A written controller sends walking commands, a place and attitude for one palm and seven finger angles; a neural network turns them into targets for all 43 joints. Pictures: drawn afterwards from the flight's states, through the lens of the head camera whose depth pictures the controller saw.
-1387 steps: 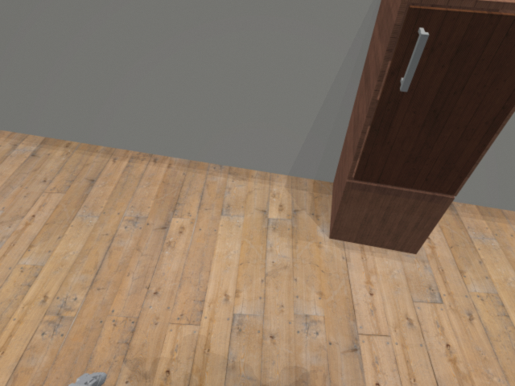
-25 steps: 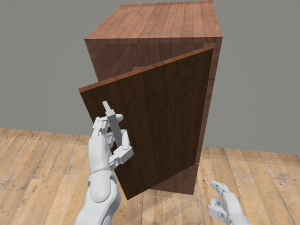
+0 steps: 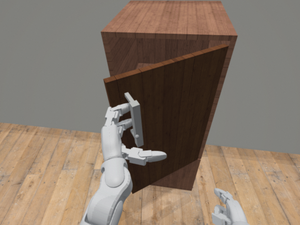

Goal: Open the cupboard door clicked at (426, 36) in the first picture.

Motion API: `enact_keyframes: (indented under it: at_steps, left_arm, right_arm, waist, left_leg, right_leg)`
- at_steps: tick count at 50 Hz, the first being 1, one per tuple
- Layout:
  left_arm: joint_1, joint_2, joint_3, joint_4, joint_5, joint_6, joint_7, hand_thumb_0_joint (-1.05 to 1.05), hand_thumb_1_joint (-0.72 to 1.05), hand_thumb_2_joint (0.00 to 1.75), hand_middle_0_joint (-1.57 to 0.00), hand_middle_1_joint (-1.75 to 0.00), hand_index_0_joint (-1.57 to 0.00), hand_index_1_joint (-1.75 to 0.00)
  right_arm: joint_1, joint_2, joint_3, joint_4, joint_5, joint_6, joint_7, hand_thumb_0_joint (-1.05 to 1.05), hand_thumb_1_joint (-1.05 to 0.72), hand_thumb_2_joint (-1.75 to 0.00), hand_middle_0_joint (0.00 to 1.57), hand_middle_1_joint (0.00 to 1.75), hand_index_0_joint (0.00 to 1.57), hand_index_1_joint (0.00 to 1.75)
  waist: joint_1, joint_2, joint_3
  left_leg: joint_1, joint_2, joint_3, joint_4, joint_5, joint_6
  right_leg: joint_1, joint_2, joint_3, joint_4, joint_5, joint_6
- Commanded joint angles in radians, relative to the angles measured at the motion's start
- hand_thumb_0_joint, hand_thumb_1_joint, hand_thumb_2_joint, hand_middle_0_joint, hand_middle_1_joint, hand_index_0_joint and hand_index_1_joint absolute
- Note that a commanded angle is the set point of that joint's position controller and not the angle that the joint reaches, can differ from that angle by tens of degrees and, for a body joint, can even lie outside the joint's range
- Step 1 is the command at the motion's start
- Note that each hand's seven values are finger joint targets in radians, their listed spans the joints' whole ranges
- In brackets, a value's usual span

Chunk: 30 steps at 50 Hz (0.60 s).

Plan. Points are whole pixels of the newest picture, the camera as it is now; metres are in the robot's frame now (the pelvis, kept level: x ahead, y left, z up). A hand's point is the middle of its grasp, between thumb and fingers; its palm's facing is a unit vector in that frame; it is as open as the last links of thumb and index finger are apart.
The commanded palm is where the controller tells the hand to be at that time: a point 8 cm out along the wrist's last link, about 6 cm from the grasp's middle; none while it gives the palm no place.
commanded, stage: open thumb and fingers to let go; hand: left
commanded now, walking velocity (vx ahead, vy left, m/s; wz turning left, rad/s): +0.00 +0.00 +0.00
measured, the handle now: (134, 121) +0.34 +0.07 +0.14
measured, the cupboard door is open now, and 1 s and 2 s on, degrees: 37 38 38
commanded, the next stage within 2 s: slide the hand sideways off the handle in 0.16 s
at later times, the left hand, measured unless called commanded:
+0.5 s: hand (139, 147) +0.26 +0.05 +0.14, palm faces -0.17 -0.98 -0.06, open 16.7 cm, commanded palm +0.23 +0.07 +0.14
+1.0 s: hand (133, 158) +0.23 +0.06 +0.14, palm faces -0.12 -0.99 +0.01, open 16.4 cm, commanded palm +0.19 +0.11 +0.14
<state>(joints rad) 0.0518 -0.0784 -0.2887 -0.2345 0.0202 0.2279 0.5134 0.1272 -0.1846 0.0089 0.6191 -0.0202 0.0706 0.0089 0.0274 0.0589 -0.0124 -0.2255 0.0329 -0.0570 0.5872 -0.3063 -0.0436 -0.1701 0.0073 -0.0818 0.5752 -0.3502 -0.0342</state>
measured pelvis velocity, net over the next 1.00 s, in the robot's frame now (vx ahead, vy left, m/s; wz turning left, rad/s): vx -0.02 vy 0.01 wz -0.04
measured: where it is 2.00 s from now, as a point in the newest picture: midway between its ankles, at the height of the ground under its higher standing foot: outside the picture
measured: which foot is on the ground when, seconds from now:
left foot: down 0.00-1.00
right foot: down 0.00-1.00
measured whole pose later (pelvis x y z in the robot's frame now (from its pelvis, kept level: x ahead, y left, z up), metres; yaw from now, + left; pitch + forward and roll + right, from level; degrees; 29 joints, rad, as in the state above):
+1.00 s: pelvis -0.02 +0.01 +0.00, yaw -2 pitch -3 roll +0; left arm 0.19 0.05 -0.25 -0.32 -0.06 0.16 0.11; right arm 0.17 -0.19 0.05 0.49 0.02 0.10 0.00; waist 0.02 0.04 -0.03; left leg -0.24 0.03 -0.01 0.58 -0.29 -0.02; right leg -0.20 0.00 -0.04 0.58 -0.32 -0.02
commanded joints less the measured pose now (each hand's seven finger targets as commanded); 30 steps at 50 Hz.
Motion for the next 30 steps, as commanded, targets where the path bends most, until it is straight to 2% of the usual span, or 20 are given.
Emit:
enact_keyframes:
  at_steps: [1, 2, 3, 5, 7, 8, 11, 12, 13, 14, 15, 16, 17, 18, 21, 24, 27, 28, 29, 30]
  left_arm:
    - [-0.327, -0.2, -0.075, -0.193, 0.033, -0.062, 0.039, 0.0, -0.5, 0.3, -0.2, -0.6, -0.2, -0.6]
    - [-0.345, -0.215, -0.084, -0.17, 0.037, -0.056, 0.049, 0.0, -0.5, 0.3, -0.19, -0.55, -0.19, -0.55]
    - [-0.363, -0.21, -0.076, -0.159, 0.038, -0.051, 0.06, 0.0, -0.5, 0.3, -0.18, -0.5, -0.18, -0.5]
    - [-0.401, -0.229, -0.082, -0.132, 0.038, -0.04, 0.079, 0.0, -0.5, 0.3, -0.17, -0.4, -0.17, -0.4]
    - [-0.468, -0.254, -0.093, -0.096, 0.038, -0.028, 0.098, 0.0, -0.5, 0.3, -0.15, -0.3, -0.15, -0.3]
    - [-0.481, -0.267, -0.096, -0.072, 0.041, -0.023, 0.107, 0.0, -0.5, 0.3, -0.15, -0.3, -0.15, -0.3]
    - [-0.536, -0.284, -0.092, -0.032, 0.036, -0.007, 0.131, 0.0, -0.5, 0.3, -0.15, -0.3, -0.15, -0.3]
    - [-0.556, -0.289, -0.094, -0.008, 0.036, -0.002, 0.137, 0.0, -0.5, 0.3, -0.15, -0.3, -0.15, -0.3]
    - [-0.564, -0.285, -0.079, 0.015, 0.036, 0.001, 0.143, 0.0, -0.5, 0.3, -0.15, -0.3, -0.15, -0.3]
    - [-0.509, -0.181, -0.294, -0.004, 0.128, -0.048, -0.1, 0.0, -0.5, 0.3, -0.15, -0.3, -0.15, -0.3]
    - [-0.592, -0.12, -0.225, -0.057, 0.077, -0.107, -0.222, 0.0, -0.5, 0.3, -0.15, -0.3, -0.15, -0.3]
    - [-0.632, -0.072, -0.202, -0.052, 0.055, -0.146, -0.291, 0.0, -0.5, 0.3, -0.15, -0.3, -0.15, -0.3]
    - [-0.648, -0.06, -0.203, -0.031, 0.029, -0.164, -0.362, 0.0, -0.5, 0.3, -0.15, -0.3, -0.15, -0.3]
    - [-0.652, -0.049, -0.175, -0.022, -0.004, -0.175, -0.395, 0.0, -0.5, 0.3, -0.15, -0.3, -0.15, -0.3]
    - [-0.668, -0.11, -0.155, 0.029, -0.074, -0.169, -0.409, 0.0, -0.5, 0.3, -0.15, -0.3, -0.15, -0.3]
    - [-0.61, -0.13, -0.101, 0.056, -0.124, -0.139, -0.367, 0.0, -0.5, 0.3, -0.15, -0.3, -0.15, -0.3]
    - [-0.586, -0.1, -0.071, 0.03, -0.108, -0.125, -0.334, 0.0, -0.5, 0.3, -0.15, -0.3, -0.15, -0.3]
    - [-0.55, -0.08, -0.06, 0.023, -0.095, -0.129, -0.327, 0.0, -0.5, 0.3, -0.15, -0.3, -0.15, -0.3]
    - [-0.529, -0.07, -0.054, 0.011, -0.083, -0.132, -0.322, 0.0, -0.5, 0.3, -0.15, -0.3, -0.15, -0.3]
    - [-0.52, -0.065, -0.059, -0.004, -0.067, -0.137, -0.321, 0.0, -0.5, 0.3, -0.15, -0.3, -0.15, -0.3]
  right_arm:
    - [-0.187, -0.055, -0.016, -0.16, 0.003, -0.07, 0.007, 0.0, -0.9, -0.9, 0.2, 0.3, 0.2, 0.3]
    - [-0.187, -0.054, -0.014, -0.156, 0.002, -0.074, 0.012, 0.0, -0.9, -0.9, 0.2, 0.3, 0.2, 0.3]
    - [-0.194, -0.056, -0.014, -0.149, 0.005, -0.072, 0.016, 0.0, -0.9, -0.9, 0.2, 0.3, 0.2, 0.3]
    - [-0.203, -0.052, -0.013, -0.142, 0.004, -0.067, 0.022, 0.0, -0.9, -0.9, 0.2, 0.3, 0.2, 0.3]
    - [-0.214, -0.052, -0.011, -0.131, 0.005, -0.065, 0.029, 0.0, -0.9, -0.9, 0.2, 0.3, 0.2, 0.3]
    - [-0.219, -0.05, -0.009, -0.122, 0.008, -0.062, 0.033, 0.0, -0.9, -0.9, 0.2, 0.3, 0.2, 0.3]
    - [-0.229, -0.051, -0.009, -0.117, 0.004, -0.053, 0.041, 0.0, -0.9, -0.9, 0.2, 0.3, 0.2, 0.3]
    - [-0.233, -0.05, -0.008, -0.113, 0.004, -0.05, 0.044, 0.0, -0.9, -0.9, 0.2, 0.3, 0.2, 0.3]
    - [-0.231, -0.051, -0.007, -0.107, 0.004, -0.045, 0.044, 0.0, -0.9, -0.9, 0.2, 0.3, 0.2, 0.3]
    - [-0.099, -0.09, -0.018, -0.118, 0.008, -0.011, 0.047, 0.0, -0.9, -0.9, 0.2, 0.3, 0.2, 0.3]
    - [-0.108, -0.086, -0.015, -0.162, 0.021, -0.003, 0.029, 0.0, -0.9, -0.9, 0.2, 0.3, 0.2, 0.3]
    - [-0.116, -0.088, -0.009, -0.173, 0.028, -0.001, 0.011, 0.0, -0.9, -0.9, 0.2, 0.3, 0.2, 0.3]
    - [-0.126, -0.088, 0.001, -0.19, 0.029, -0.001, -0.003, 0.0, -0.9, -0.9, 0.2, 0.3, 0.2, 0.3]
    - [-0.126, -0.088, 0.007, -0.201, 0.037, -0.001, -0.013, 0.0, -0.9, -0.9, 0.2, 0.3, 0.2, 0.3]
    - [-0.154, -0.077, 0.022, -0.219, 0.055, -0.032, -0.026, 0.0, -0.9, -0.9, 0.2, 0.3, 0.2, 0.3]
    - [-0.168, -0.081, 0.022, -0.22, 0.059, -0.051, -0.024, 0.0, -0.9, -0.9, 0.2, 0.3, 0.2, 0.3]
    - [-0.158, -0.085, 0.015, -0.221, 0.053, -0.058, -0.017, 0.0, -0.9, -0.9, 0.2, 0.3, 0.2, 0.3]
    - [-0.154, -0.088, 0.013, -0.224, 0.051, -0.057, -0.013, 0.0, -0.9, -0.9, 0.2, 0.3, 0.2, 0.3]
    - [-0.15, -0.087, 0.012, -0.228, 0.048, -0.054, -0.011, 0.0, -0.9, -0.9, 0.2, 0.3, 0.2, 0.3]
    - [-0.153, -0.086, 0.01, -0.232, 0.048, -0.051, -0.009, 0.0, -0.9, -0.9, 0.2, 0.3, 0.2, 0.3]
  waist:
    - [-0.008, -0.108, -0.138]
    - [-0.008, -0.112, -0.136]
    - [-0.001, -0.086, -0.132]
    - [-0.002, -0.082, -0.15]
    - [-0.009, -0.074, -0.137]
    - [-0.002, -0.051, -0.125]
    - [-0.001, -0.064, -0.164]
    - [-0.004, -0.077, -0.158]
    - [0.003, -0.076, -0.164]
    - [-0.11, -0.161, -0.113]
    - [-0.08, -0.13, -0.214]
    - [-0.069, -0.107, -0.242]
    - [-0.074, -0.082, -0.246]
    - [-0.071, -0.026, -0.232]
    - [-0.075, -0.061, -0.138]
    - [-0.047, -0.078, -0.115]
    - [-0.041, -0.136, -0.135]
    - [-0.029, -0.118, -0.143]
    - [-0.029, -0.138, -0.151]
    - [-0.031, -0.125, -0.143]
  left_leg:
    - [0.108, -0.039, 0.037, -0.009, 0.229, 0.054]
    - [0.105, -0.037, 0.031, -0.011, 0.214, 0.053]
    - [0.101, -0.033, 0.025, -0.021, 0.197, 0.049]
    - [0.092, -0.03, 0.019, -0.032, 0.179, 0.044]
    - [0.077, -0.027, 0.014, -0.037, 0.15, 0.039]
    - [0.063, -0.025, 0.002, -0.052, 0.125, 0.033]
    - [0.046, -0.024, 0.0, -0.058, 0.107, 0.029]
    - [0.041, -0.024, 0.001, -0.057, 0.096, 0.03]
    - [0.034, -0.024, -0.005, -0.069, 0.08, 0.026]
    - [0.096, -0.022, -0.01, -0.075, 0.146, 0.061]
    - [0.098, -0.025, -0.003, -0.069, 0.161, 0.068]
    - [0.104, -0.029, -0.003, -0.061, 0.154, 0.068]
    - [0.111, -0.031, -0.006, -0.066, 0.12, 0.068]
    - [0.104, -0.031, -0.013, -0.079, 0.071, 0.062]
    - [0.027, -0.029, -0.032, -0.118, -0.098, 0.058]
    - [-0.013, -0.022, -0.053, -0.15, -0.17, 0.047]
    - [-0.018, -0.023, -0.036, -0.138, -0.144, 0.052]
    - [-0.019, -0.025, -0.03, -0.139, -0.139, 0.05]
    - [-0.017, -0.025, -0.023, -0.136, -0.122, 0.053]
    - [-0.013, -0.025, -0.01, -0.127, -0.115, 0.055]
  right_leg:
    - [-0.082, -0.03, 0.027, -0.136, 0.224, 0.003]
    - [-0.094, -0.026, 0.02, -0.133, 0.191, 0.0]
    - [-0.101, -0.021, 0.011, -0.126, 0.163, -0.005]
    - [-0.099, -0.015, 0.0, -0.112, 0.137, -0.01]
    - [-0.117, -0.01, -0.008, -0.101, 0.11, -0.012]
    - [-0.125, -0.005, -0.018, -0.083, 0.097, -0.016]
    - [-0.115, -0.001, -0.024, -0.062, 0.089, -0.018]
    - [-0.124, 0.0, -0.023, -0.063, 0.077, -0.017]
    - [-0.121, 0.002, -0.027, -0.054, 0.069, -0.018]
    - [-0.161, 0.0, 0.021, -0.053, 0.146, -0.012]
    - [-0.119, 0.001, 0.014, -0.039, 0.176, -0.016]
    - [-0.112, 0.0, 0.018, -0.025, 0.171, -0.019]
    - [-0.114, -0.001, 0.01, -0.025, 0.146, -0.019]
    - [-0.133, -0.002, 0.011, -0.021, 0.109, -0.019]
    - [-0.16, 0.002, -0.006, -0.041, -0.004, -0.01]
    - [-0.156, 0.006, -0.019, -0.029, -0.037, -0.005]
    - [-0.142, 0.003, -0.012, -0.044, -0.044, 0.0]
    - [-0.134, 0.002, -0.009, -0.042, -0.044, -0.001]
    - [-0.127, 0.0, -0.006, -0.05, -0.041, -0.002]
    - [-0.136, -0.001, 0.0, -0.057, -0.047, -0.002]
